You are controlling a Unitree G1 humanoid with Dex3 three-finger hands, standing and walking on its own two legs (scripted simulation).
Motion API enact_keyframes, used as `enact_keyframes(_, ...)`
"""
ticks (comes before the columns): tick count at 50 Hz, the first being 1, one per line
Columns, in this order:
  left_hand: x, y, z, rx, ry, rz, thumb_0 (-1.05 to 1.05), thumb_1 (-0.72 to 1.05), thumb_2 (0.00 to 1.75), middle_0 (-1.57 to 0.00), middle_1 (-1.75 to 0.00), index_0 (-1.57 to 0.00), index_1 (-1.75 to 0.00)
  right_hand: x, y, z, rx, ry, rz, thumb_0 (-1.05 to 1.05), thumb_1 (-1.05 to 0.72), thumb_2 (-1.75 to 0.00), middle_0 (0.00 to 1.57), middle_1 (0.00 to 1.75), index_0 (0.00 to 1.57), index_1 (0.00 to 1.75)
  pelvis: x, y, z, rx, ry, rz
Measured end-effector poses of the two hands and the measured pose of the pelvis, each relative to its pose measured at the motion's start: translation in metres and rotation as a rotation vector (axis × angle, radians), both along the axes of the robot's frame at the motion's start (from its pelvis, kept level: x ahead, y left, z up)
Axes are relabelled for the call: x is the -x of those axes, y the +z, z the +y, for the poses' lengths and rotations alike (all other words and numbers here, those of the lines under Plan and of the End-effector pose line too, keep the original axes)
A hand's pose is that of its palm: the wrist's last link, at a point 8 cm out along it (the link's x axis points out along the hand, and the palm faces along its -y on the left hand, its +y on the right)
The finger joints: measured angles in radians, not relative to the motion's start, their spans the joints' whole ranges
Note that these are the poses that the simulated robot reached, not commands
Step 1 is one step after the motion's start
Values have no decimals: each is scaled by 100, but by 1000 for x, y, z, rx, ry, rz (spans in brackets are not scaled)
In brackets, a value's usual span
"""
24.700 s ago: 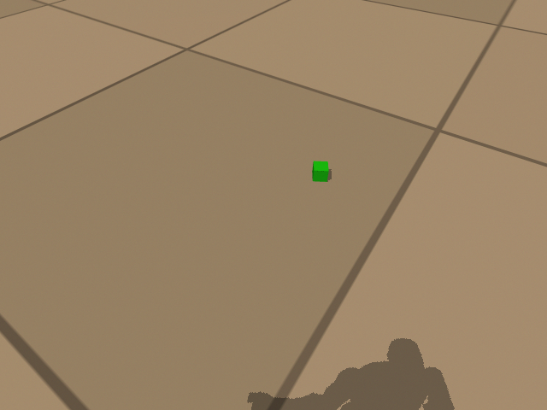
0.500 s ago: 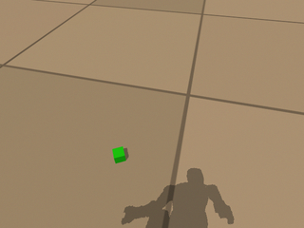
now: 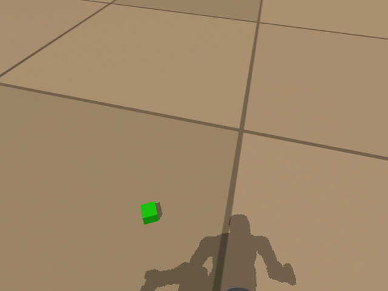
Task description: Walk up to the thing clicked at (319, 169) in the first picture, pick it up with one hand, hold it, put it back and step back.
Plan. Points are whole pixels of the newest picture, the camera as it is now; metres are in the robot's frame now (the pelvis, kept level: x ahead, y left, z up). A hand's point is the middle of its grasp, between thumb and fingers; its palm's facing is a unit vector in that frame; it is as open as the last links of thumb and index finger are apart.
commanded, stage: walk up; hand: left
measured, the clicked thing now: (149, 212) +0.64 +0.23 -0.74
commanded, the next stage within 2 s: stand in 2.00 s
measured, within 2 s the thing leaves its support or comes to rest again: neither
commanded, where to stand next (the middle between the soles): +0.27 -0.01 m, yaw +0 degrees
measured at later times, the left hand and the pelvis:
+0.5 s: hand (88, 271) +0.22 +0.26 -0.15, palm faces +0.00 -0.93 -0.36, open 7.4 cm; pelvis +0.16 -0.01 -0.01, yaw +1 degrees
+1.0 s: hand (108, 227) +0.32 +0.24 -0.16, palm faces -0.03 -0.93 -0.37, open 7.4 cm; pelvis +0.24 -0.02 -0.01, yaw -1 degrees
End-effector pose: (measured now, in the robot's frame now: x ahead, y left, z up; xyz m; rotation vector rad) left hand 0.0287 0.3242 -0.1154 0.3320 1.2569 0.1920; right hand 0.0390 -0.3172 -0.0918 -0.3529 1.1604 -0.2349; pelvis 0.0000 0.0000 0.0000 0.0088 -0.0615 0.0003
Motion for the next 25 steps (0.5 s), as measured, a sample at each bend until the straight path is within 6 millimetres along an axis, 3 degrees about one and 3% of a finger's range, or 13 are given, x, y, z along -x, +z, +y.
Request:
enact_keyframes(6, -76, 9, -16, -11, -55, -78, 1, 90, 90, -20, -30, -20, -30, -23, -18, -12, -36, -20, 29, 0, -90, -90, 20, 30, 20, 30, -43, -7, -12, -10, -10, -7)
enact_keyframes(11, -132, 11, -33, -49, -58, -192, 0, 90, 90, -20, -30, -20, -30, -63, -43, -25, -55, -13, 42, 0, -90, -90, 20, 30, 20, 30, -80, -22, -28, 11, 0, -17)
enact_keyframes(18, -158, 24, -43, -31, -34, -207, 0, 90, 90, -20, -30, -20, -30, -132, -30, -20, -76, 52, -5, 0, -91, -90, 20, 30, 20, 30, -119, -8, -28, 17, 8, -5)
enact_keyframes(25, -178, 3, -21, -12, -15, -140, 0, 90, 90, -21, -30, -20, -30, -180, -16, -13, -4, 84, -9, 0, -91, -90, 20, 30, 20, 30, -161, -14, -12, 26, 10, 12)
